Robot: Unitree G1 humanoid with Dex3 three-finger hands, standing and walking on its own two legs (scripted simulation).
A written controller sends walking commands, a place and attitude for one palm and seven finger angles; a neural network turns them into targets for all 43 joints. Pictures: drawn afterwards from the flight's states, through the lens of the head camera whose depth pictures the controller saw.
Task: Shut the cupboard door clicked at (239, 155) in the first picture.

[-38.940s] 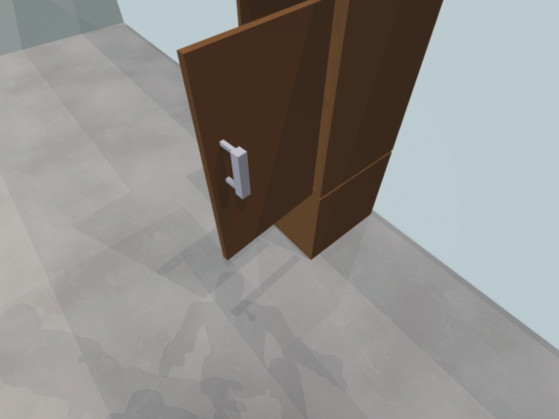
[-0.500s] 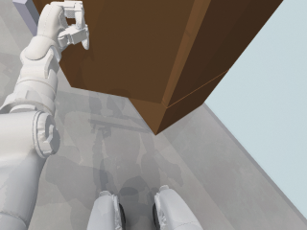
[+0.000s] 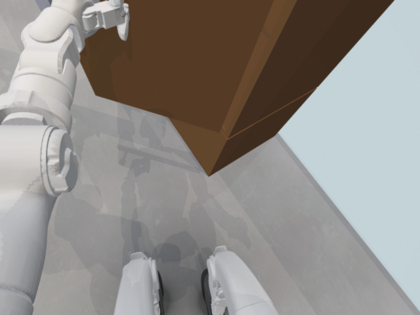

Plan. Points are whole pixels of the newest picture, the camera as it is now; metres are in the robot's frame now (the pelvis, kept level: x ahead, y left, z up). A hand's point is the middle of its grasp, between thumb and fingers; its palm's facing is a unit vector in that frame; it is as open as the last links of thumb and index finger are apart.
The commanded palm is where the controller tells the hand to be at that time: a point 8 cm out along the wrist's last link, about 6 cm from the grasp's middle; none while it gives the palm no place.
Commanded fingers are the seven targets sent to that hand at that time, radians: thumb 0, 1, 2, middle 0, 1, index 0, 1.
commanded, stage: pull the fist back off the door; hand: left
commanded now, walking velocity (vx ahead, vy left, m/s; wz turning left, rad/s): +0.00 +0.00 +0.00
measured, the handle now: out of the picture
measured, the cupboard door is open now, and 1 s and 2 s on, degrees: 41 36 36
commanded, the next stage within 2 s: draw the hand back to the body in 0.88 s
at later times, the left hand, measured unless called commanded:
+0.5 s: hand (138, 10) +0.58 +0.05 +0.13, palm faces +0.09 -1.00 -0.02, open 3.2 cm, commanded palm +0.54 +0.09 +0.12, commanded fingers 0.00 0.90 0.90 -1.30 -1.50 -1.30 -1.50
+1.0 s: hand (139, 48) +0.52 +0.05 +0.12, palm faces +0.06 -1.00 -0.03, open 3.1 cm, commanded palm +0.49 +0.10 +0.13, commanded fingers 0.00 0.90 0.90 -1.30 -1.50 -1.30 -1.50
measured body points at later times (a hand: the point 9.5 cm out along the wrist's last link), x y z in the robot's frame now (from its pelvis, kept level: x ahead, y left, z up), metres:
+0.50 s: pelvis +0.02 -0.01 +0.03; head +0.16 -0.01 +0.46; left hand +0.57 +0.10 +0.13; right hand -0.05 -0.23 -0.08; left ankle +0.06 +0.10 -0.62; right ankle +0.02 -0.11 -0.62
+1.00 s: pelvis +0.03 -0.02 +0.05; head +0.14 -0.02 +0.49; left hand +0.51 +0.10 +0.13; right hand +0.11 -0.27 -0.08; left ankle +0.06 +0.10 -0.62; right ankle +0.02 -0.11 -0.62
